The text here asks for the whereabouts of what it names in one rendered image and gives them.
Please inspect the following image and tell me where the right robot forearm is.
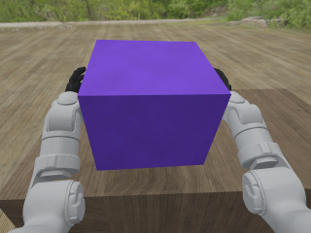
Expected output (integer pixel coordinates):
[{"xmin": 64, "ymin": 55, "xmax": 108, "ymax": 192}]
[{"xmin": 222, "ymin": 90, "xmax": 306, "ymax": 204}]

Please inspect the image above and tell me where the left robot forearm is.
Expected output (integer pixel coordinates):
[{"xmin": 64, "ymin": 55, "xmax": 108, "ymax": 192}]
[{"xmin": 22, "ymin": 91, "xmax": 84, "ymax": 224}]

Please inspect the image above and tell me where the left robot upper arm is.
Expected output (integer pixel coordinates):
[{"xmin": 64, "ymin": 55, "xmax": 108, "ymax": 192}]
[{"xmin": 7, "ymin": 180, "xmax": 86, "ymax": 233}]

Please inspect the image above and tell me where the right robot hand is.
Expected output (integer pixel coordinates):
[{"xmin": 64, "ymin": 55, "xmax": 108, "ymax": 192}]
[{"xmin": 214, "ymin": 68, "xmax": 231, "ymax": 91}]

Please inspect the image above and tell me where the pedestal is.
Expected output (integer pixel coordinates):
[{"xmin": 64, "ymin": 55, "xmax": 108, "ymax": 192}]
[{"xmin": 0, "ymin": 88, "xmax": 311, "ymax": 233}]

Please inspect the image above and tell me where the left robot hand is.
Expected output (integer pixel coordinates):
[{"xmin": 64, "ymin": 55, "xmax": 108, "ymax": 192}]
[{"xmin": 64, "ymin": 66, "xmax": 86, "ymax": 93}]

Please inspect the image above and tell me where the carton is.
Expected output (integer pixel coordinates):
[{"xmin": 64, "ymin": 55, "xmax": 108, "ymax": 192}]
[{"xmin": 77, "ymin": 40, "xmax": 231, "ymax": 171}]

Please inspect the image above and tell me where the right robot upper arm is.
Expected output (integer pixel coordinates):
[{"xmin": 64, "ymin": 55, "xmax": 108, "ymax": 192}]
[{"xmin": 242, "ymin": 166, "xmax": 311, "ymax": 233}]

